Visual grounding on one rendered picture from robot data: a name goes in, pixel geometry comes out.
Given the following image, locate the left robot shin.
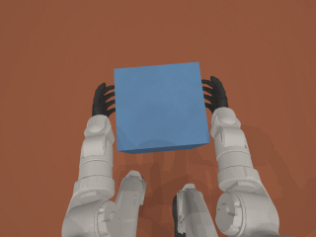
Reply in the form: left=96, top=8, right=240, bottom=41
left=120, top=170, right=143, bottom=186

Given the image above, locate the left robot forearm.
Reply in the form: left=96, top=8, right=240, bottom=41
left=61, top=115, right=116, bottom=237

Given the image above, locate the robot right upper arm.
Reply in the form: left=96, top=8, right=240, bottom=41
left=215, top=190, right=295, bottom=237

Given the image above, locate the left robot hand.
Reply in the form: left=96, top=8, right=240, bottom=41
left=92, top=82, right=116, bottom=117

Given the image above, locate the right robot forearm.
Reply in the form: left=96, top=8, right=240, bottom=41
left=210, top=107, right=279, bottom=225

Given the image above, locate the carton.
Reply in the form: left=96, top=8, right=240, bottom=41
left=114, top=62, right=210, bottom=154

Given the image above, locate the right robot hand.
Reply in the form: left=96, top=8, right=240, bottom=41
left=201, top=76, right=229, bottom=114

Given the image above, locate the robot left upper arm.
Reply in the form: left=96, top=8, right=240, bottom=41
left=62, top=198, right=123, bottom=237

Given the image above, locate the left robot thigh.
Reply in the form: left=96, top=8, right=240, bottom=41
left=115, top=175, right=147, bottom=237

